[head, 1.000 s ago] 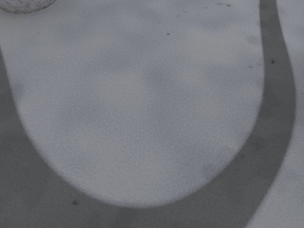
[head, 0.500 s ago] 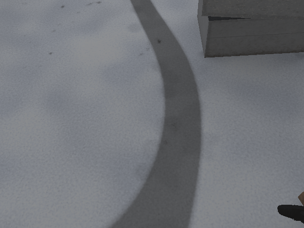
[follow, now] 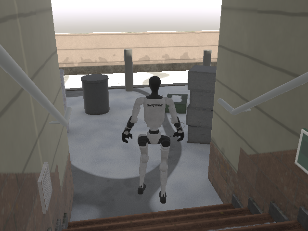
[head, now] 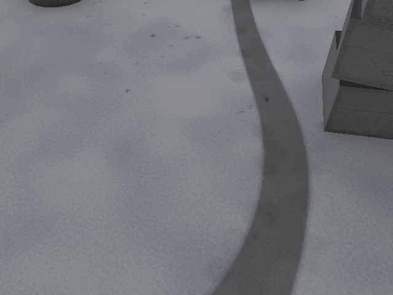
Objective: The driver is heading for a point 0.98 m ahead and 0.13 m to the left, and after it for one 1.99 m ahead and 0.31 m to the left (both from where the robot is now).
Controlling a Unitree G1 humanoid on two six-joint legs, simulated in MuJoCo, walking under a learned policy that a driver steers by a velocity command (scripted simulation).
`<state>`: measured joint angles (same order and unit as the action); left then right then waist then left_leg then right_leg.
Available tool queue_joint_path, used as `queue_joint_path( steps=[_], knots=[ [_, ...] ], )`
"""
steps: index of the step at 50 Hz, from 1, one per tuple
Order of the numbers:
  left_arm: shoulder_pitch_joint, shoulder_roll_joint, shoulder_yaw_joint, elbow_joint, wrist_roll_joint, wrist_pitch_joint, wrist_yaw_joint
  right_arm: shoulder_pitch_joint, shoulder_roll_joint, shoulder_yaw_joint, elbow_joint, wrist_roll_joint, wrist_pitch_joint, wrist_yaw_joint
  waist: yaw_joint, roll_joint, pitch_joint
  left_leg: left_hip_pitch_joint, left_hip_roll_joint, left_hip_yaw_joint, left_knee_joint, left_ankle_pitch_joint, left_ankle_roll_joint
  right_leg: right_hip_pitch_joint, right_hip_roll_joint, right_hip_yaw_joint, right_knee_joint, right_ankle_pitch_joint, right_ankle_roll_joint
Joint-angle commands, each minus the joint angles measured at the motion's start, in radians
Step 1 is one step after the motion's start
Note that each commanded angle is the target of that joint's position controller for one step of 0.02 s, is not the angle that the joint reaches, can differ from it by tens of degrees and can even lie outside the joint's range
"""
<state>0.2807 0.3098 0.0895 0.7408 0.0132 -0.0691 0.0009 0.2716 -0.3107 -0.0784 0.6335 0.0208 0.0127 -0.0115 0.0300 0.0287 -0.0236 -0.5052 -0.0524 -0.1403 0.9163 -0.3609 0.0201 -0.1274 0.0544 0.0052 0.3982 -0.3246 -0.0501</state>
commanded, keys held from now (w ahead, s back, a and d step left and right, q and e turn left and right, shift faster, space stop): w+q+shift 0.36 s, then w+e+shift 0.64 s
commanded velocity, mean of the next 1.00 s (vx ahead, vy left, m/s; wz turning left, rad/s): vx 0.91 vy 0.00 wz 0.11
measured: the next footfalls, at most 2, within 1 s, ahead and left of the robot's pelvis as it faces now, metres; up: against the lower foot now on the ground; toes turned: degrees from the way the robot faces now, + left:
left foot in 0.34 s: +0.33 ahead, +0.17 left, +0.00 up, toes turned +23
right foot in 0.78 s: +0.77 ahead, +0.27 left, +0.00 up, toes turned +13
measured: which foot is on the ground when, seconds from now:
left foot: up 0.00-0.32, down 0.34-0.76, up 0.78-1.00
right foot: down 0.00-0.34, up 0.36-0.76, down 0.78-1.00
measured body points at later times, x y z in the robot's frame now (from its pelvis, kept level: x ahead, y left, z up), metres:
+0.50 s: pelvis +0.32 +0.14 -0.02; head +0.34 +0.14 +0.43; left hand +0.29 +0.40 -0.13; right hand +0.52 -0.07 -0.14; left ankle +0.29 +0.15 -0.74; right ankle +0.34 -0.03 -0.63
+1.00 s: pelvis +0.76 +0.28 -0.01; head +0.77 +0.29 +0.44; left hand +0.66 +0.55 -0.14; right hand +1.02 +0.12 -0.05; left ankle +0.82 +0.49 -0.66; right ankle +0.73 +0.26 -0.74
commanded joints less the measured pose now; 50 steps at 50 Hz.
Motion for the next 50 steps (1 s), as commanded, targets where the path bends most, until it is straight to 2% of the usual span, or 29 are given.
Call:
queue_joint_path(
  steps=[1,4,9,11,13,15,16,17,18,19,20,21,23,24,26,29,32,35,37,38,39,40,41,42,43,44,46,48,50],
  knots=[
    [0.065,0.093,0.005,-0.025,0.051,-0.013,0.014,-0.147,-0.086,-0.023,-0.095,-0.097,-0.006,0.066,0.048,-0.087,0.107,-0.498,0.077,0.060,0.278,0.054,0.010,0.247,-0.336,0.307,-0.232,-0.183,-0.074],
    [0.151,0.086,-0.005,0.019,0.028,-0.028,0.000,-0.178,-0.055,-0.005,-0.094,-0.070,0.000,0.106,0.053,-0.120,0.132,-0.505,0.101,0.082,0.376,0.139,0.028,0.206,-0.286,0.123,-0.231,0.052,-0.036],
    [0.207,0.071,-0.026,0.070,0.028,-0.044,0.001,-0.372,-0.038,0.024,-0.151,-0.066,-0.001,0.127,0.069,-0.128,0.216,-0.422,0.103,0.215,0.131,0.213,0.045,0.154,-0.261,-0.086,-0.277,0.327,-0.006],
    [0.212,0.091,-0.028,0.089,0.032,-0.043,0.010,-0.404,-0.016,0.043,-0.165,-0.061,-0.002,0.132,0.055,-0.129,0.215,-0.294,0.078,0.299,-0.012,0.185,0.093,0.154,-0.263,-0.177,-0.252,0.628,0.018],
    [0.235,0.127,-0.029,0.106,0.031,-0.040,0.025,-0.352,-0.017,0.046,-0.151,-0.062,0.001,0.118,0.003,-0.167,0.133,-0.092,-0.014,0.387,-0.085,0.131,0.147,0.186,-0.280,-0.239,-0.101,1.246,0.033],
    [0.206,0.197,-0.013,0.098,0.033,-0.017,0.041,-0.067,-0.081,0.017,-0.074,-0.057,-0.005,0.098,-0.159,-0.215,-0.036,0.227,-0.081,0.348,-0.101,0.014,0.205,0.150,-0.340,-0.230,0.279,1.492,0.012],
    [0.161,0.212,-0.009,0.074,0.031,-0.013,0.033,0.165,-0.142,-0.015,0.000,-0.055,-0.015,0.079,-0.263,-0.190,-0.144,0.534,-0.092,0.259,-0.195,0.017,0.244,-0.011,-0.337,-0.214,0.572,1.322,0.005],
    [0.157,0.130,-0.025,0.060,0.044,-0.015,0.011,0.188,-0.217,-0.043,0.046,-0.042,-0.008,0.053,-0.218,-0.010,-0.163,0.767,0.040,0.028,-0.275,-0.111,0.266,-0.301,-0.197,-0.201,0.926,0.328,0.015],
    [0.145,0.038,-0.054,-0.057,0.025,-0.037,-0.005,0.107,-0.314,-0.055,0.006,-0.053,0.004,0.045,-0.114,0.188,-0.248,0.931,0.290,-0.599,-0.502,-0.306,0.393,-0.672,-0.038,-0.073,1.243,-0.166,0.059],
    [0.009,0.136,-0.039,-0.097,0.023,-0.056,-0.005,0.150,-0.272,-0.056,0.013,-0.049,0.009,0.032,-0.194,0.016,-0.246,0.902,0.323,-0.684,-0.649,-0.348,0.378,-0.765,-0.080,0.085,1.226,-0.011,0.035],
    [0.030,0.117,-0.047,-0.088,0.007,-0.061,-0.003,0.137,-0.219,-0.039,0.056,-0.056,0.001,0.016,-0.131,-0.020,-0.098,0.759,0.334,-0.571,-0.686,-0.247,0.335,-0.760,-0.128,0.058,1.167,0.047,0.023],
    [0.065,0.097,-0.058,-0.057,0.008,-0.054,0.000,0.093,-0.160,-0.023,0.069,-0.059,-0.018,0.011,-0.069,-0.107,0.007,0.561,0.307,-0.438,-0.696,-0.100,0.297,-0.676,-0.178,0.041,1.085,0.072,0.020],
    [0.140,0.057,-0.072,-0.004,0.033,-0.007,-0.015,0.012,-0.095,0.006,0.073,-0.052,-0.061,0.006,0.021,-0.093,0.059,0.336,0.223,-0.233,-0.728,0.050,0.258,-0.529,-0.226,0.053,0.993,0.056,0.032],
    [0.150,0.051,-0.070,0.015,0.034,0.018,-0.024,0.025,-0.075,0.014,0.090,-0.043,-0.083,0.014,0.033,-0.077,0.082,0.278,0.195,-0.158,-0.741,0.126,0.224,-0.499,-0.238,0.052,0.950,0.053,0.034],
    [0.059,0.036,-0.072,0.001,0.016,0.043,-0.037,0.066,-0.085,0.011,0.129,-0.039,-0.112,0.031,0.022,-0.035,0.154,0.239,0.144,-0.015,-0.787,0.322,0.154,-0.547,-0.223,0.023,0.859,0.115,0.023],
    [-0.087,0.018,-0.072,-0.032,-0.017,0.033,-0.047,0.126,-0.072,0.020,0.158,-0.035,-0.135,0.047,-0.039,-0.001,0.203,0.298,0.081,0.174,-0.815,0.663,0.057,-0.589,-0.147,-0.005,0.636,0.296,-0.009],
    [-0.164,-0.004,-0.081,-0.043,-0.018,0.015,-0.058,0.135,-0.053,0.040,0.173,-0.030,-0.151,0.030,-0.050,0.003,0.160,0.383,0.088,0.275,-0.855,0.975,-0.001,-0.506,-0.076,-0.133,0.425,0.466,-0.045],
    [-0.111,0.027,-0.077,-0.007,-0.017,0.015,-0.066,0.112,-0.105,0.034,0.175,-0.034,-0.162,-0.004,0.002,0.065,0.066,0.551,0.151,0.330,-0.769,1.409,-0.048,-0.356,-0.003,-0.192,0.304,0.535,-0.077],
    [0.051,0.097,-0.055,0.048,-0.007,0.032,-0.057,0.075,-0.152,0.019,0.167,-0.049,-0.136,-0.039,0.103,0.100,-0.025,0.632,0.194,0.338,-0.529,1.668,-0.065,-0.189,0.073,-0.216,0.292,0.431,-0.094],
    [0.235,0.146,-0.032,0.100,-0.002,0.039,-0.051,0.019,-0.179,0.010,0.150,-0.063,-0.116,-0.050,0.204,0.098,-0.089,0.594,0.209,0.331,-0.278,1.714,-0.069,-0.023,0.093,-0.191,0.288,0.357,-0.122],
    [0.469,0.191,-0.003,0.158,-0.004,0.044,-0.040,-0.094,-0.210,-0.003,0.124,-0.068,-0.097,-0.056,0.345,0.073,-0.125,0.457,0.187,0.325,0.137,1.566,-0.063,0.163,0.025,-0.075,0.212,0.322,-0.204],
    [0.531,0.187,0.007,0.204,-0.023,0.048,-0.024,-0.179,-0.130,0.013,0.111,-0.070,-0.094,-0.033,0.349,-0.120,-0.062,0.197,0.002,0.326,0.611,0.507,-0.031,0.282,-0.023,-0.002,0.150,0.307,-0.244],
    [0.386,0.193,0.005,0.189,-0.005,0.050,-0.016,-0.147,0.044,0.063,0.027,-0.071,-0.119,-0.015,0.140,-0.334,-0.016,-0.254,-0.085,0.181,0.913,-0.153,-0.055,0.412,-0.105,0.279,0.297,0.494,-0.327],
    [0.291,0.204,0.008,0.136,0.008,0.046,-0.007,-0.022,0.033,0.086,-0.044,-0.042,-0.137,0.001,0.051,-0.283,-0.189,-0.405,-0.044,-0.010,0.910,-0.155,-0.047,0.515,-0.278,0.708,0.040,0.074,-0.469],
    [0.229,0.139,0.004,0.097,0.007,0.047,-0.003,-0.063,-0.043,0.088,-0.031,-0.070,-0.156,0.012,0.048,-0.044,-0.095,-0.401,0.014,-0.031,0.762,-0.048,-0.011,0.357,-0.296,0.810,-0.159,-0.224,-0.426],
    [0.171,0.105,-0.005,0.097,0.009,0.046,-0.004,-0.085,-0.069,0.083,-0.021,-0.082,-0.157,0.019,-0.013,0.090,0.039,-0.342,0.055,0.000,0.639,0.012,-0.001,0.139,-0.263,0.735,-0.214,-0.260,-0.363],
    [0.141,0.119,-0.010,0.091,0.006,0.013,0.002,-0.099,-0.061,0.095,-0.033,-0.111,-0.113,0.020,-0.076,0.113,0.137,-0.241,0.111,0.016,0.471,-0.001,-0.037,-0.119,-0.183,0.617,-0.235,-0.148,-0.327],
    [0.113,0.137,-0.008,0.084,0.000,-0.014,-0.005,-0.163,-0.050,0.107,-0.062,-0.107,-0.080,0.023,-0.083,0.078,0.187,-0.109,0.149,0.083,0.235,0.067,-0.072,-0.335,-0.092,0.476,-0.288,-0.046,-0.305],
    [0.126,0.144,0.003,0.083,-0.008,-0.024,-0.006,-0.275,-0.038,0.116,-0.107,-0.077,-0.081,0.031,-0.033,0.009,0.184,-0.013,0.162,0.112,-0.006,0.239,-0.093,-0.383,-0.048,0.395,-0.294,0.133,-0.280]
  ],
)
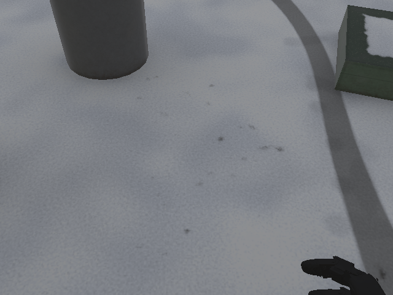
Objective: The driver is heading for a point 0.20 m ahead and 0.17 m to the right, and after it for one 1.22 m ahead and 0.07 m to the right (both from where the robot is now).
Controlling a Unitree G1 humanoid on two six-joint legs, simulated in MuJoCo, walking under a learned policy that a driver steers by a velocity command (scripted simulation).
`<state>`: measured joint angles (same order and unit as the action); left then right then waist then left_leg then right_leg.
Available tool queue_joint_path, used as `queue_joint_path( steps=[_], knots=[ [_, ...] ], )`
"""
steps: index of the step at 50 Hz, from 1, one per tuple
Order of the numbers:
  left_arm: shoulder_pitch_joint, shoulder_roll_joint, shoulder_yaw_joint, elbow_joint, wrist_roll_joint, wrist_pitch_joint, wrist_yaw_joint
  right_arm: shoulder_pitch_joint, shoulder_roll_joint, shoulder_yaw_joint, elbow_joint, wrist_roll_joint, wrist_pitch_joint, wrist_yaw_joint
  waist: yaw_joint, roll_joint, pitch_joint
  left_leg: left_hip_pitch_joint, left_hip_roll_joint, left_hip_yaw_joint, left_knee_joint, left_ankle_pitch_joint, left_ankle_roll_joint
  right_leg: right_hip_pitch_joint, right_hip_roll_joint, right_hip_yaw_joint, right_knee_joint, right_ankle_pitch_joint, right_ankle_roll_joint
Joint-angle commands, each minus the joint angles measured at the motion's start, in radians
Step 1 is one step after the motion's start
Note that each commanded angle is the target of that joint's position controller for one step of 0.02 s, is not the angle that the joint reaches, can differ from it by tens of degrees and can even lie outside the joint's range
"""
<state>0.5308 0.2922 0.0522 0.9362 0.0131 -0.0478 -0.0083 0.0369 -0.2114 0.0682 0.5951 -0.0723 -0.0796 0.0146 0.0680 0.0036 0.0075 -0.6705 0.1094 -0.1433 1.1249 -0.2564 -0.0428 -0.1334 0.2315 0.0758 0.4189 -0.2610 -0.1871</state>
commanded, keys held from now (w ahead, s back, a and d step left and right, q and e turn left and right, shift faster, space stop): w+e+shift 0.04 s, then e+shift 0.36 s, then shift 0.08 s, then q+shift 0.52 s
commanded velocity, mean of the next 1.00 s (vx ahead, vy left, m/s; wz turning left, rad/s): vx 0.27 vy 0.00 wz -0.27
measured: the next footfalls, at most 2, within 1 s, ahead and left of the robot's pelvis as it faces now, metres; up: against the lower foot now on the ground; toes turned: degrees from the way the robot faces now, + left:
left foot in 0.18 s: +0.41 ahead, +0.18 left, +0.00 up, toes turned -14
right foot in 0.58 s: +0.45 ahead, -0.12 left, +0.00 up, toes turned -30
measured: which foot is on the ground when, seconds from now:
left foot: up 0.00-0.16, down 0.18-0.58, up 0.60-0.94, down 0.96-1.00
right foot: down 0.00-0.18, up 0.20-0.56, down 0.58-0.96, up 0.98-1.00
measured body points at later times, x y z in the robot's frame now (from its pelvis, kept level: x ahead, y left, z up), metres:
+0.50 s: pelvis +0.33 +0.07 +0.01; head +0.38 +0.02 +0.45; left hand +0.65 +0.22 -0.06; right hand +0.29 -0.24 -0.12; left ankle +0.37 +0.19 -0.73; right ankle +0.40 -0.09 -0.69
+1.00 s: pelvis +0.42 +0.07 -0.02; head +0.45 +0.10 +0.43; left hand +0.68 +0.28 -0.12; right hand +0.43 -0.23 -0.11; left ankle +0.44 +0.16 -0.73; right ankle +0.41 -0.09 -0.71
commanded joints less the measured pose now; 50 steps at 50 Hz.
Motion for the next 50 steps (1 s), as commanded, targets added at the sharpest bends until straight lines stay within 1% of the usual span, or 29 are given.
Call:
queue_joint_path(
  steps=[1,5,7,8,9,10,11,12,13,14,16,18,22,27,28,29,30,31,32,33,34,36,39,43,46,47,48,49,50],
  knots=[
    [-0.110,0.161,0.045,-0.109,-0.016,-0.046,-0.001,-0.086,-0.118,-0.024,-0.085,0.030,0.010,0.006,-0.039,0.007,0.139,0.191,-0.009,0.127,-0.326,0.228,-0.029,-0.353,-0.202,0.296,-0.301,0.134,-0.112],
    [-0.020,0.188,0.067,-0.081,-0.023,-0.023,-0.005,-0.124,-0.113,-0.029,-0.099,0.039,-0.006,-0.007,0.049,-0.040,0.054,0.263,-0.128,0.171,-0.572,0.344,0.002,-0.095,-0.185,0.275,-0.099,0.645,-0.011],
    [-0.029,0.206,0.075,-0.083,-0.019,-0.018,0.009,-0.023,-0.166,-0.052,-0.076,0.031,-0.023,-0.028,0.002,-0.070,-0.040,0.417,-0.188,0.144,-0.669,0.318,0.017,-0.013,-0.159,0.300,0.112,0.813,0.066],
    [-0.093,0.226,0.082,-0.103,-0.022,-0.021,0.010,0.118,-0.203,-0.070,-0.039,0.036,-0.035,-0.039,-0.090,-0.074,-0.108,0.575,-0.155,0.113,-0.727,0.408,0.028,-0.043,-0.136,0.300,0.300,0.763,0.100],
    [-0.126,0.043,0.029,-0.155,-0.066,-0.013,0.018,0.276,-0.250,-0.115,-0.025,0.093,-0.055,-0.050,-0.189,0.004,-0.300,0.939,0.029,-0.062,-0.645,0.501,0.079,-0.221,-0.131,0.315,0.574,0.301,0.166],
    [-0.125,-0.048,-0.010,-0.194,0.000,-0.009,0.026,0.422,-0.284,-0.116,0.011,0.079,-0.049,-0.052,-0.206,0.190,-0.410,1.146,0.243,-0.196,-0.464,0.988,0.068,-0.430,-0.063,0.176,0.836,-0.467,0.183],
    [0.043,0.040,0.001,-0.249,-0.061,-0.014,0.020,0.383,-0.314,-0.131,0.007,0.045,-0.034,-0.036,-0.094,0.411,-0.575,1.217,0.467,-0.581,-0.581,0.822,0.267,-0.556,-0.102,0.164,1.085,-0.410,0.215],
    [-0.011,0.126,0.018,-0.252,-0.071,0.007,0.029,0.246,-0.250,-0.137,-0.045,0.041,-0.013,-0.045,-0.099,0.285,-0.473,1.082,0.390,-0.508,-0.648,0.577,0.276,-0.597,-0.203,0.107,1.105,-0.292,0.249],
    [-0.115,0.162,0.034,-0.268,-0.070,0.027,0.034,0.179,-0.161,-0.120,-0.048,0.046,0.000,-0.055,-0.114,0.186,-0.298,0.925,0.313,-0.292,-0.670,0.531,0.241,-0.635,-0.239,0.042,1.072,-0.217,0.266],
    [-0.149,0.152,0.040,-0.277,-0.061,0.048,0.038,0.134,-0.141,-0.113,-0.042,0.048,0.009,-0.052,-0.086,0.097,-0.210,0.785,0.256,-0.193,-0.699,0.551,0.223,-0.610,-0.272,0.013,1.082,-0.189,0.281],
    [-0.179,0.106,0.039,-0.327,-0.053,0.071,0.037,0.079,-0.140,-0.122,-0.008,0.061,0.009,-0.046,-0.039,0.105,-0.066,0.564,0.205,-0.029,-0.789,0.540,0.212,-0.559,-0.330,-0.002,0.947,-0.178,0.273],
    [-0.239,0.046,0.021,-0.375,-0.047,0.080,0.034,0.037,-0.162,-0.138,0.028,0.067,-0.001,-0.045,-0.034,0.121,-0.016,0.473,0.198,0.081,-0.849,0.602,0.229,-0.527,-0.355,-0.029,0.784,-0.156,0.276],
    [-0.271,0.047,0.016,-0.383,-0.032,0.073,0.002,0.006,-0.229,-0.164,0.067,0.080,0.002,-0.051,-0.036,0.082,-0.092,0.489,0.174,0.231,-0.825,0.640,0.223,-0.356,-0.339,-0.057,0.457,0.129,0.226],
    [-0.370,0.086,0.028,-0.422,-0.017,0.069,-0.023,0.063,-0.276,-0.174,0.122,0.133,0.005,-0.021,-0.047,0.049,-0.066,0.521,0.179,0.238,-0.706,0.604,0.197,-0.212,-0.253,-0.085,0.172,0.148,0.147],
    [-0.339,0.095,0.034,-0.411,-0.009,0.061,-0.018,0.070,-0.266,-0.167,0.135,0.133,0.007,-0.017,-0.022,0.026,-0.083,0.495,0.152,0.250,-0.629,0.593,0.173,-0.102,-0.224,-0.094,0.081,0.225,0.120],
    [-0.297,0.142,0.048,-0.395,0.001,0.054,-0.004,0.125,-0.225,-0.149,0.157,0.113,0.003,-0.010,-0.008,-0.045,-0.120,0.436,0.090,0.280,-0.512,0.513,0.126,0.051,-0.238,-0.071,0.025,0.493,0.090],
    [-0.249,0.209,0.047,-0.408,0.039,0.048,0.018,0.171,-0.148,-0.110,0.146,0.060,-0.005,0.003,-0.010,-0.222,-0.241,0.247,0.001,0.303,-0.279,0.005,0.045,0.317,-0.517,0.179,0.099,1.149,-0.018],
    [-0.284,0.116,0.008,-0.418,0.057,0.042,0.020,0.270,-0.123,-0.090,0.176,0.077,0.014,0.015,-0.034,-0.263,-0.434,0.210,-0.031,0.125,-0.116,-0.487,-0.002,0.351,-0.717,0.350,0.087,1.135,-0.203],
    [-0.308,0.093,0.005,-0.411,0.032,0.043,0.008,0.208,-0.231,-0.124,0.181,0.107,0.041,0.015,-0.005,-0.134,-0.382,0.217,-0.018,0.071,-0.051,-0.494,-0.017,0.248,-0.644,0.271,0.055,0.935,-0.179],
    [-0.350,0.137,0.019,-0.390,0.009,0.044,0.007,0.161,-0.250,-0.137,0.154,0.119,0.055,0.009,-0.024,-0.137,-0.269,0.129,-0.019,0.101,-0.024,-0.471,-0.019,0.197,-0.593,0.195,0.031,0.785,-0.134],
    [-0.387,0.169,0.031,-0.382,0.003,0.048,0.012,0.154,-0.247,-0.142,0.161,0.114,0.069,-0.009,-0.034,-0.109,-0.203,0.098,-0.018,0.111,-0.013,-0.418,-0.027,0.130,-0.568,0.154,-0.007,0.644,-0.098],
    [-0.462,0.170,0.037,-0.379,0.010,0.053,0.030,0.213,-0.245,-0.155,0.179,0.102,0.106,-0.036,-0.085,-0.124,-0.129,0.179,-0.034,0.142,0.049,-0.298,-0.062,-0.069,-0.542,0.054,-0.073,0.506,-0.073],
    [-0.528,0.092,0.026,-0.373,0.019,0.051,0.051,0.257,-0.176,-0.153,0.171,0.100,0.135,-0.054,-0.112,-0.142,-0.112,0.215,-0.022,0.170,0.001,-0.200,-0.073,-0.144,-0.530,-0.058,-0.111,0.322,-0.049],
    [-0.516,0.102,0.044,-0.333,0.008,0.052,0.069,0.192,-0.154,-0.147,0.106,0.088,0.136,-0.029,-0.088,-0.143,-0.139,0.285,0.006,0.190,-0.212,-0.124,-0.026,-0.100,-0.574,-0.103,-0.084,0.279,-0.029],
    [-0.537,0.110,0.055,-0.306,-0.026,0.059,0.069,0.259,-0.166,-0.163,0.103,0.083,0.138,-0.006,-0.134,-0.141,-0.142,0.396,-0.026,0.245,-0.417,-0.039,0.035,-0.102,-0.580,-0.154,0.011,0.228,0.038],
    [-0.528,0.083,0.052,-0.291,-0.043,0.062,0.066,0.305,-0.184,-0.176,0.120,0.074,0.139,-0.007,-0.147,-0.079,-0.113,0.445,-0.062,0.233,-0.526,0.018,0.078,-0.147,-0.527,-0.197,0.119,0.112,0.097],
    [-0.465,0.051,0.051,-0.268,-0.032,0.072,0.062,0.323,-0.253,-0.197,0.113,0.065,0.133,-0.020,-0.131,0.136,-0.029,0.485,0.018,0.040,-0.681,0.273,0.146,-0.302,-0.423,-0.280,0.342,-0.093,0.190],
    [-0.496,0.030,0.044,-0.321,0.002,0.077,0.062,0.303,-0.371,-0.213,0.063,0.056,0.119,-0.033,-0.092,0.405,0.044,0.515,0.231,-0.392,-0.762,0.527,0.310,-0.601,-0.250,-0.232,0.642,-0.421,0.281],
    [-0.618,0.054,0.049,-0.356,0.008,0.071,0.067,0.320,-0.384,-0.216,0.054,0.018,0.091,-0.020,-0.163,0.311,-0.036,0.472,0.274,-0.472,-0.852,0.389,0.398,-0.631,-0.207,-0.042,0.793,-0.440,0.257]
  ],
)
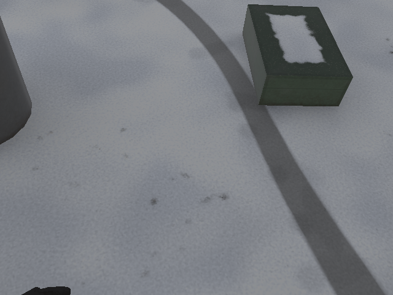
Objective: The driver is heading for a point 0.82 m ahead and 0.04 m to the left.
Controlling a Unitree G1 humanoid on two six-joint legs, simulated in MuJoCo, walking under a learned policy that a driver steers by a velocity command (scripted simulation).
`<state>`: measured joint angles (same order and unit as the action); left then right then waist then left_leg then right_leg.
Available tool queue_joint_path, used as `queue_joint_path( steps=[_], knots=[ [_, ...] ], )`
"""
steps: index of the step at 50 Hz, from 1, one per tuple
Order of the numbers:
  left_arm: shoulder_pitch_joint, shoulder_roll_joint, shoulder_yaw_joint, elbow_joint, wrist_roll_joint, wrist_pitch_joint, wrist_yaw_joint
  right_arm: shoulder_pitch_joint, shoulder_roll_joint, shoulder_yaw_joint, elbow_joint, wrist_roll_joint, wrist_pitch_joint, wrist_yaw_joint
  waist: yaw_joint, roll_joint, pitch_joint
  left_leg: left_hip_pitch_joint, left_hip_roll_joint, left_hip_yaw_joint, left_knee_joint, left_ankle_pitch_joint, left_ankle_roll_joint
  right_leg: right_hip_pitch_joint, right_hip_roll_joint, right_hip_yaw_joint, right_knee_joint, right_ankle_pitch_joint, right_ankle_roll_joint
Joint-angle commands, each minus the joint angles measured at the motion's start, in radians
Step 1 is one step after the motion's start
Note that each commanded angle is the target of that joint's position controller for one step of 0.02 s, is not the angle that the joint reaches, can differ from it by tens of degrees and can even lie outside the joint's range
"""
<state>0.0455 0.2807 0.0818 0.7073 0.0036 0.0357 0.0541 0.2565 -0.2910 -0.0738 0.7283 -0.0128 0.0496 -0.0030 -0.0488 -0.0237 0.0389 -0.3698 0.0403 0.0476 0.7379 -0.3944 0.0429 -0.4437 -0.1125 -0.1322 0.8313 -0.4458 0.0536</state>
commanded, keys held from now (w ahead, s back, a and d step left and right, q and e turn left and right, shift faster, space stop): q+shift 0.36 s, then e+shift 0.64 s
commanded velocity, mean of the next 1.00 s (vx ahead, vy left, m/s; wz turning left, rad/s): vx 0.01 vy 0.00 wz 0.11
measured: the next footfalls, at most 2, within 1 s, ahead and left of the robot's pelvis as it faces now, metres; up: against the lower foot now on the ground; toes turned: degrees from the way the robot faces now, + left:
right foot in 0.48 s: +0.15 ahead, -0.10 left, +0.00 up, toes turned +30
left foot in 0.80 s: +0.03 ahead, +0.09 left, +0.00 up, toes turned +4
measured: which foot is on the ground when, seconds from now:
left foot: down 0.00-0.56, up 0.58-0.78, down 0.80-1.00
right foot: up 0.00-0.46, down 0.48-0.82, up 0.84-1.00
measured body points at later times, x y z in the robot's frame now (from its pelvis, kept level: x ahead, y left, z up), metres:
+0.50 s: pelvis +0.04 -0.01 +0.02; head +0.06 +0.00 +0.47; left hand +0.07 +0.32 -0.08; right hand +0.33 -0.19 -0.05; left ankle +0.01 +0.09 -0.72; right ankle +0.11 -0.12 -0.72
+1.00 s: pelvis +0.03 +0.00 +0.02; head +0.07 +0.02 +0.47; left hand +0.17 +0.32 -0.07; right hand +0.19 -0.27 -0.06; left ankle -0.01 +0.09 -0.72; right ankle +0.04 -0.14 -0.63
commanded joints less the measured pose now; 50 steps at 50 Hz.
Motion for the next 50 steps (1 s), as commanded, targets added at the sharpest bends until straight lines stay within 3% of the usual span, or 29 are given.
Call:
queue_joint_path(
  steps=[1,2,3,4,6,9,14,18,20,22,23,24,25,26,27,28,30,31,36,39,40,41,42,43,44,45,46,47,50],
  knots=[
    [-0.133,0.084,0.027,-0.124,-0.004,-0.017,0.008,0.056,-0.288,-0.073,-0.084,-0.038,-0.059,0.002,-0.015,0.257,-0.046,0.181,0.291,-0.592,-0.472,0.375,0.265,-0.341,0.121,0.214,0.404,-0.154,-0.013],
    [-0.106,0.096,0.037,-0.104,-0.004,-0.021,0.014,-0.009,-0.262,-0.071,-0.095,-0.005,-0.064,-0.005,0.024,0.192,-0.036,0.187,0.238,-0.520,-0.452,0.327,0.201,-0.346,0.102,0.232,0.377,-0.043,-0.028],
    [-0.084,0.116,0.045,-0.083,0.006,-0.021,0.021,-0.059,-0.213,-0.057,-0.107,0.023,-0.058,-0.015,0.045,0.155,-0.047,0.185,0.213,-0.468,-0.427,0.338,0.160,-0.330,0.090,0.238,0.358,0.027,-0.025],
    [-0.070,0.113,0.048,-0.078,0.014,-0.024,0.020,-0.079,-0.186,-0.048,-0.121,0.032,-0.052,-0.026,0.057,0.155,-0.077,0.173,0.187,-0.438,-0.407,0.382,0.145,-0.288,0.102,0.238,0.362,0.077,-0.017],
    [-0.049,0.083,0.041,-0.072,0.008,-0.034,0.008,-0.056,-0.158,-0.041,-0.136,0.031,-0.042,-0.042,0.054,0.132,-0.136,0.225,0.154,-0.416,-0.381,0.456,0.141,-0.264,0.131,0.244,0.345,0.142,-0.003],
    [-0.063,0.057,0.027,-0.074,0.000,-0.046,0.001,-0.015,-0.172,-0.050,-0.146,0.034,-0.034,-0.055,0.038,0.124,-0.154,0.301,0.132,-0.445,-0.359,0.489,0.144,-0.279,0.161,0.264,0.205,0.166,0.017],
    [-0.071,0.071,0.026,-0.066,-0.009,-0.060,-0.014,-0.043,-0.200,-0.066,-0.186,0.035,-0.014,-0.056,0.029,0.176,-0.133,0.264,0.097,-0.542,-0.352,0.369,0.139,-0.194,0.194,0.288,-0.016,0.164,0.034],
    [-0.057,0.093,0.030,-0.058,-0.014,-0.079,-0.029,-0.070,-0.210,-0.071,-0.213,0.034,-0.002,-0.047,0.019,0.205,-0.141,0.242,0.076,-0.618,-0.321,0.436,0.140,-0.093,0.209,0.300,-0.131,0.144,0.023],
    [-0.001,0.113,0.029,-0.035,-0.010,-0.085,-0.041,-0.101,-0.189,-0.059,-0.224,0.027,-0.001,-0.042,0.019,0.217,-0.189,0.273,0.089,-0.587,-0.270,0.561,0.136,-0.025,0.174,0.276,-0.173,0.146,0.010],
    [0.032,0.107,0.023,-0.027,-0.006,-0.090,-0.055,-0.112,-0.155,-0.037,-0.220,0.025,-0.001,-0.036,0.023,0.204,-0.205,0.244,0.083,-0.564,-0.235,0.617,0.131,0.099,0.146,0.240,-0.276,0.222,-0.015],
    [0.046,0.087,0.015,-0.024,-0.002,-0.093,-0.064,-0.116,-0.126,-0.021,-0.213,0.024,-0.002,-0.033,0.039,0.179,-0.195,0.198,0.059,-0.544,-0.234,0.553,0.112,0.200,0.134,0.233,-0.392,0.348,-0.037],
    [0.028,0.073,0.003,-0.032,0.015,-0.093,-0.068,-0.073,-0.073,-0.001,-0.192,0.009,-0.008,-0.028,0.026,0.117,-0.187,0.165,0.016,-0.507,-0.230,0.393,0.068,0.284,0.076,0.304,-0.475,0.481,-0.063],
    [-0.009,0.097,-0.006,-0.050,0.033,-0.090,-0.068,0.014,-0.032,0.013,-0.166,-0.023,-0.016,-0.023,-0.041,-0.067,-0.180,0.146,-0.085,-0.385,-0.124,0.069,0.011,0.309,-0.053,0.465,-0.505,0.653,-0.116],
    [-0.062,0.077,-0.023,-0.051,0.042,-0.086,-0.065,0.049,-0.073,0.001,-0.166,-0.030,-0.023,-0.019,-0.100,-0.168,-0.109,0.146,-0.118,-0.299,-0.136,-0.092,-0.051,0.201,-0.121,0.542,-0.498,0.676,-0.244],
    [-0.074,0.068,-0.023,-0.056,0.026,-0.083,-0.067,-0.003,-0.106,-0.006,-0.164,-0.035,-0.032,-0.022,-0.070,-0.158,-0.080,0.172,-0.086,-0.264,-0.198,0.005,-0.076,0.149,-0.090,0.571,-0.520,0.495,-0.256],
    [-0.046,0.100,-0.012,-0.055,0.008,-0.077,-0.066,-0.079,-0.128,-0.015,-0.165,-0.027,-0.039,-0.024,-0.021,-0.128,-0.067,0.177,-0.093,-0.245,-0.227,0.067,-0.076,0.155,-0.035,0.548,-0.518,0.390,-0.216],
    [0.010,0.213,0.021,-0.059,-0.023,-0.065,-0.057,-0.145,-0.127,-0.025,-0.182,-0.015,-0.038,-0.030,0.019,-0.130,-0.046,0.136,-0.116,-0.194,-0.201,0.079,-0.073,0.173,-0.017,0.598,-0.514,0.305,-0.201],
    [0.023,0.233,0.030,-0.063,-0.027,-0.059,-0.049,-0.136,-0.110,-0.024,-0.181,-0.006,-0.042,-0.030,0.018,-0.145,-0.040,0.103,-0.124,-0.167,-0.188,0.049,-0.077,0.194,-0.022,0.631,-0.506,0.297,-0.211],
    [0.094,0.203,0.049,-0.085,-0.037,-0.028,-0.027,-0.121,-0.068,-0.031,-0.162,0.021,-0.074,-0.023,0.052,-0.160,-0.128,-0.007,-0.146,-0.173,-0.139,-0.080,-0.086,0.377,-0.037,0.747,-0.442,0.561,-0.258],
    [0.040,0.198,0.060,-0.114,-0.054,0.000,-0.019,-0.062,-0.064,-0.038,-0.126,0.031,-0.085,-0.010,0.017,-0.134,-0.176,0.124,-0.135,-0.167,-0.310,0.060,-0.079,0.337,0.011,0.720,-0.397,0.584,-0.216],
    [0.013,0.183,0.056,-0.130,-0.059,0.010,-0.016,-0.022,-0.079,-0.047,-0.105,0.031,-0.084,-0.008,-0.002,-0.119,-0.184,0.246,-0.096,-0.168,-0.402,0.185,-0.065,0.241,0.052,0.682,-0.364,0.507,-0.177],
    [0.021,0.140,0.043,-0.146,-0.060,0.013,-0.017,-0.025,-0.137,-0.061,-0.105,0.015,-0.077,-0.011,0.019,-0.002,-0.170,0.360,0.040,-0.291,-0.434,0.275,0.000,0.072,0.131,0.583,-0.245,0.311,-0.122],
    [0.086,0.125,0.039,-0.155,-0.053,0.006,-0.022,-0.077,-0.200,-0.071,-0.118,-0.018,-0.070,-0.010,0.074,0.282,-0.123,0.381,0.248,-0.508,-0.453,0.542,0.136,-0.130,0.277,0.388,-0.077,-0.090,-0.058],
    [0.135,0.203,0.064,-0.128,-0.031,-0.004,-0.028,-0.125,-0.153,-0.060,-0.150,-0.039,-0.075,-0.015,0.082,0.217,-0.105,0.325,0.360,-0.520,-0.428,0.686,0.212,-0.158,0.195,0.369,0.162,-0.170,-0.013],
    [0.158,0.236,0.079,-0.103,-0.034,-0.001,-0.034,-0.161,-0.109,-0.044,-0.165,-0.030,-0.076,-0.024,0.097,0.128,-0.096,0.299,0.323,-0.416,-0.409,0.705,0.196,-0.149,0.166,0.343,0.265,-0.119,0.004],
    [0.169,0.218,0.078,-0.089,-0.035,0.009,-0.034,-0.189,-0.098,-0.039,-0.167,-0.015,-0.074,-0.033,0.107,0.089,-0.079,0.292,0.255,-0.322,-0.391,0.658,0.157,-0.160,0.152,0.318,0.314,-0.049,0.019],
    [0.167,0.189,0.069,-0.087,-0.032,0.015,-0.035,-0.188,-0.093,-0.036,-0.163,0.001,-0.073,-0.041,0.094,0.094,-0.064,0.317,0.216,-0.259,-0.376,0.667,0.135,-0.208,0.135,0.302,0.362,0.021,0.030],
    [0.157,0.159,0.057,-0.095,-0.035,0.019,-0.041,-0.172,-0.097,-0.033,-0.159,0.004,-0.070,-0.048,0.079,0.113,-0.051,0.321,0.194,-0.200,-0.371,0.735,0.133,-0.234,0.121,0.269,0.386,0.054,0.041],
    [0.061,0.132,0.034,-0.156,-0.045,0.014,-0.055,-0.091,-0.121,-0.037,-0.145,-0.012,-0.050,-0.057,0.011,0.140,-0.041,0.381,0.195,-0.125,-0.389,0.764,0.169,-0.283,0.071,0.178,0.304,0.105,0.072]
  ],
)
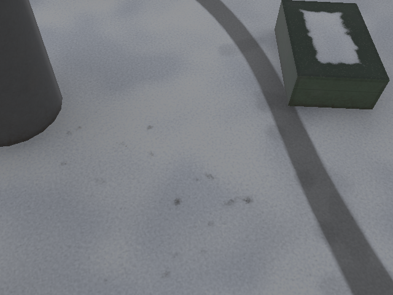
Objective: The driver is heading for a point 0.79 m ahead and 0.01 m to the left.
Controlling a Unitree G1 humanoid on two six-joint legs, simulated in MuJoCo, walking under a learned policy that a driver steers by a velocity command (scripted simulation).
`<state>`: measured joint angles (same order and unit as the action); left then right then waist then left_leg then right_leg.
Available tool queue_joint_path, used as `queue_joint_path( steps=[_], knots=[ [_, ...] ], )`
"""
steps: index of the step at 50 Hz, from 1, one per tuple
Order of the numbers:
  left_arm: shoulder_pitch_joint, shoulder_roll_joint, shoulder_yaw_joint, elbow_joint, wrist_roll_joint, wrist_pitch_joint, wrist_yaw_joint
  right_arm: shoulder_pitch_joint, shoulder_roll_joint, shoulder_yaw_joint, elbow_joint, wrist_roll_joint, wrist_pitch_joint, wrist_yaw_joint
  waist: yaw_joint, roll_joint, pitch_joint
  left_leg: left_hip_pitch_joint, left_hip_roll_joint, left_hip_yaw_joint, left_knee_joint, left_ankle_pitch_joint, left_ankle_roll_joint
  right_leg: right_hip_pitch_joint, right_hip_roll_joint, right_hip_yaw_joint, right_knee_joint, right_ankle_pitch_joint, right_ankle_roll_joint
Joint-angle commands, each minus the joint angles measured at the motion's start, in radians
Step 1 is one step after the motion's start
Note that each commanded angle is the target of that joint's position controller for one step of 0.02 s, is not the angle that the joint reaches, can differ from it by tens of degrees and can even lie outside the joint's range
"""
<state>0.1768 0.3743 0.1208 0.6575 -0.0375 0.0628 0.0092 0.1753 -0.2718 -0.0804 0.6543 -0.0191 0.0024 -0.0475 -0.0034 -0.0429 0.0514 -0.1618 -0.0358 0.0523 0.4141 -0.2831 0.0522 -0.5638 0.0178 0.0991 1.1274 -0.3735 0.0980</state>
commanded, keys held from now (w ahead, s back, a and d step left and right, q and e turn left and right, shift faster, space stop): e+shift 0.26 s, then q+shift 0.06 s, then w+q+shift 0.06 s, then q+shift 0.58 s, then w+q+shift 0.04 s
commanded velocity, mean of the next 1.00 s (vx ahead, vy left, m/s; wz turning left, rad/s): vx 0.06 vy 0.00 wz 0.06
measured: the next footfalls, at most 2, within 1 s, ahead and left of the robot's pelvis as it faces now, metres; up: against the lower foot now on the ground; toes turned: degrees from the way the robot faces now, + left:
right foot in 0.28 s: +0.03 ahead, -0.17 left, +0.00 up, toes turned -20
left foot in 0.80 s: +0.20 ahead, +0.04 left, +0.00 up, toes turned +4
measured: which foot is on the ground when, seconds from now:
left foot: down 0.00-0.28, up 0.30-0.78, down 0.80-1.00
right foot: up 0.00-0.26, down 0.28-0.82, up 0.84-1.00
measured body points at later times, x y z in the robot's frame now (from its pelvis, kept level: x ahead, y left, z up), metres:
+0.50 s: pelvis +0.03 -0.08 +0.01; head +0.05 -0.10 +0.45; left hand +0.24 +0.14 -0.08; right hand +0.06 -0.39 -0.11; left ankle +0.09 +0.08 -0.65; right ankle +0.00 -0.16 -0.74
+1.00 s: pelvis +0.13 -0.05 +0.00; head +0.19 -0.02 +0.44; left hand +0.29 +0.25 -0.10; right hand +0.31 -0.33 -0.08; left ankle +0.16 +0.04 -0.74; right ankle +0.14 -0.22 -0.66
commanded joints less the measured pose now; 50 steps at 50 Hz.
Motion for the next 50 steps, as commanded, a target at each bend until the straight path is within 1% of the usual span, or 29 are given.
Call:
queue_joint_path(
  steps=[1,6,10,12,13,14,15,16,17,18,19,20,21,23,24,27,30,34,37,39,40,41,42,43,44,45,46,48,50],
  knots=[
    [-0.090,0.033,-0.010,-0.123,-0.001,-0.014,-0.014,0.009,-0.152,-0.034,-0.066,-0.006,0.003,-0.012,-0.049,0.159,-0.060,0.199,0.288,-0.124,-0.070,0.647,0.170,-0.167,-0.075,-0.065,-0.025,0.030,0.035],
    [-0.107,0.014,-0.023,-0.164,0.009,-0.012,-0.034,-0.004,-0.206,-0.052,-0.057,0.006,0.013,0.010,-0.054,0.165,-0.075,0.192,0.334,-0.023,-0.076,0.625,0.170,-0.066,-0.114,-0.127,-0.203,0.045,0.015],
    [-0.094,0.021,-0.013,-0.168,0.006,0.012,-0.043,-0.028,-0.218,-0.062,-0.040,0.036,-0.002,0.039,-0.032,0.188,-0.085,0.155,0.348,0.070,-0.011,0.646,0.122,0.086,-0.084,-0.197,-0.370,0.043,-0.039],
    [-0.042,0.036,0.004,-0.158,0.005,0.023,-0.047,-0.045,-0.211,-0.064,-0.031,0.055,-0.010,0.046,0.011,0.188,-0.113,0.137,0.345,0.112,0.101,0.684,0.075,0.208,-0.050,-0.217,-0.507,0.069,-0.087],
    [0.054,0.062,0.023,-0.127,0.009,0.022,-0.037,-0.045,-0.190,-0.059,-0.020,0.063,-0.012,0.048,0.067,0.146,-0.152,0.067,0.306,0.159,0.249,0.692,0.025,0.368,-0.013,-0.212,-0.628,0.177,-0.131],
    [0.147,0.157,0.053,-0.114,0.017,0.016,-0.015,-0.001,-0.164,-0.048,-0.020,0.048,-0.025,0.052,0.099,-0.016,-0.200,-0.188,0.223,0.174,0.476,0.409,-0.058,0.649,-0.092,-0.023,-0.698,0.601,-0.209],
    [0.113,0.249,0.052,-0.155,0.033,0.003,0.005,-0.001,-0.078,-0.010,-0.074,-0.020,-0.031,0.058,0.028,-0.302,-0.267,-0.509,0.088,0.126,0.788,-0.446,-0.132,0.817,-0.385,0.346,-0.617,1.116,-0.393],
    [0.101,0.179,0.026,-0.169,0.057,-0.026,-0.007,-0.025,-0.141,-0.023,-0.044,-0.003,-0.026,0.054,0.101,-0.159,-0.404,-0.514,0.077,-0.058,0.929,-0.469,-0.148,0.730,-0.488,0.385,-0.677,1.062,-0.526],
    [0.129,0.125,0.010,-0.125,0.044,-0.043,-0.012,-0.047,-0.173,-0.029,-0.041,0.040,-0.022,0.054,0.102,-0.083,-0.352,-0.527,0.121,-0.078,0.899,-0.366,-0.119,0.676,-0.418,0.292,-0.747,0.564,-0.471],
    [0.122,0.062,-0.005,-0.079,0.009,-0.053,-0.010,-0.043,-0.161,-0.026,-0.030,0.050,-0.022,0.056,0.077,-0.056,-0.246,-0.566,0.157,-0.062,0.785,-0.272,-0.088,0.615,-0.335,0.239,-0.817,0.024,-0.381],
    [0.092,0.050,-0.014,-0.071,-0.002,-0.061,-0.008,-0.056,-0.164,-0.027,-0.022,0.042,-0.018,0.054,0.069,-0.085,-0.171,-0.570,0.160,-0.043,0.747,-0.191,-0.081,0.547,-0.306,0.235,-0.874,-0.215,-0.340],
    [0.043,0.050,-0.025,-0.071,0.013,-0.070,-0.002,-0.057,-0.170,-0.028,-0.014,0.037,-0.011,0.053,0.056,-0.112,-0.098,-0.543,0.154,-0.041,0.740,-0.095,-0.085,0.470,-0.290,0.205,-0.930,-0.197,-0.327],
    [0.013,0.049,-0.030,-0.074,0.037,-0.082,0.005,-0.039,-0.169,-0.028,-0.004,0.037,-0.009,0.051,0.038,-0.107,-0.065,-0.513,0.145,-0.047,0.738,-0.024,-0.089,0.432,-0.284,0.159,-0.961,-0.094,-0.318],
    [0.006,0.029,-0.036,-0.061,0.073,-0.110,0.015,0.003,-0.150,-0.026,0.023,0.045,-0.013,0.043,0.027,-0.058,-0.052,-0.477,0.123,-0.098,0.709,0.049,-0.103,0.428,-0.278,0.025,-0.958,0.201,-0.301],
    [0.010,0.023,-0.036,-0.049,0.079,-0.119,0.017,0.017,-0.138,-0.024,0.027,0.044,-0.014,0.038,0.023,-0.052,-0.048,-0.467,0.117,-0.117,0.687,0.067,-0.114,0.430,-0.273,-0.039,-0.950,0.308,-0.293],
    [-0.019,0.025,-0.033,-0.039,0.072,-0.113,0.029,0.020,-0.125,-0.023,0.006,0.038,-0.004,0.040,0.011,-0.068,-0.028,-0.462,0.133,-0.098,0.598,0.120,-0.152,0.435,-0.267,-0.152,-0.938,0.419,-0.285],
    [-0.020,0.046,-0.022,-0.033,0.062,-0.093,0.034,-0.007,-0.097,-0.013,-0.034,0.038,0.010,0.058,0.027,-0.060,-0.010,-0.450,0.158,-0.064,0.504,0.124,-0.161,0.441,-0.293,-0.194,-0.922,0.447,-0.298],
    [-0.014,0.075,-0.003,-0.024,0.041,-0.068,0.023,-0.036,-0.090,-0.010,-0.087,0.037,0.030,0.084,0.045,-0.045,-0.015,-0.437,0.158,-0.008,0.409,0.044,-0.126,0.496,-0.336,-0.226,-0.842,0.522,-0.302],
    [-0.030,0.087,0.008,-0.022,0.015,-0.062,0.010,-0.033,-0.096,-0.018,-0.115,0.041,0.047,0.097,0.034,-0.059,-0.039,-0.388,0.128,0.039,0.328,-0.023,-0.080,0.542,-0.360,-0.246,-0.734,0.672,-0.269],
    [-0.052,0.085,0.011,-0.018,-0.005,-0.066,0.003,0.047,-0.123,-0.038,-0.107,0.040,0.054,0.094,-0.022,-0.048,-0.095,-0.234,0.061,0.080,0.199,0.006,-0.026,0.536,-0.331,-0.299,-0.555,0.847,-0.216],
    [-0.037,0.062,0.005,-0.002,-0.012,-0.071,-0.004,0.160,-0.167,-0.061,-0.076,0.034,0.048,0.075,-0.081,0.016,-0.152,-0.051,0.011,0.068,0.070,0.181,0.023,0.468,-0.269,-0.339,-0.366,0.847,-0.157],
    [-0.028,0.024,-0.007,-0.031,0.021,-0.085,-0.007,0.240,-0.297,-0.099,-0.079,0.040,0.043,0.045,-0.100,0.210,-0.198,0.198,0.173,-0.220,0.023,0.702,0.119,0.182,-0.166,-0.341,-0.068,0.343,-0.067],
    [-0.030,-0.030,-0.030,-0.096,0.061,-0.098,-0.007,0.183,-0.388,-0.104,-0.116,0.004,0.026,0.047,-0.025,0.411,-0.330,0.360,0.412,-0.702,-0.006,0.779,0.392,-0.127,0.043,-0.190,0.237,-0.327,-0.002],
    [-0.080,0.049,-0.015,-0.069,0.059,-0.103,-0.008,0.166,-0.302,-0.082,-0.133,0.012,0.003,0.065,-0.094,0.191,-0.385,0.349,0.410,-0.652,-0.055,0.649,0.382,-0.152,0.002,0.005,0.286,-0.303,-0.017],
    [-0.126,0.047,-0.018,-0.088,0.037,-0.105,-0.006,0.128,-0.264,-0.068,-0.121,0.022,-0.011,0.063,-0.066,0.153,-0.290,0.267,0.368,-0.550,-0.059,0.552,0.326,-0.169,-0.019,0.014,0.256,-0.225,-0.044],
    [-0.114,0.034,-0.019,-0.074,0.043,-0.103,0.006,0.074,-0.236,-0.063,-0.117,0.045,-0.011,0.057,-0.022,0.072,-0.203,0.176,0.299,-0.467,-0.064,0.466,0.255,-0.166,-0.047,0.014,0.152,-0.153,-0.052],
    [-0.112,0.051,-0.013,-0.071,0.055,-0.097,0.018,0.014,-0.208,-0.054,-0.128,0.059,-0.004,0.045,0.004,0.085,-0.161,0.102,0.262,-0.420,-0.068,0.435,0.214,-0.140,-0.059,0.013,0.058,-0.089,-0.052],
    [-0.089,0.031,-0.017,-0.054,0.055,-0.089,0.014,-0.032,-0.211,-0.052,-0.150,0.039,0.009,0.025,0.031,0.119,-0.156,0.007,0.203,-0.377,-0.069,0.495,0.195,-0.044,-0.019,-0.008,-0.025,-0.010,-0.031],
    [-0.067,0.012,-0.028,-0.039,0.041,-0.098,-0.001,0.009,-0.216,-0.056,-0.143,0.052,0.006,0.016,0.017,0.118,-0.208,0.005,0.173,-0.410,-0.118,0.067,0.197,-0.001,-0.002,-0.005,-0.177,0.045,-0.022]
  ],
)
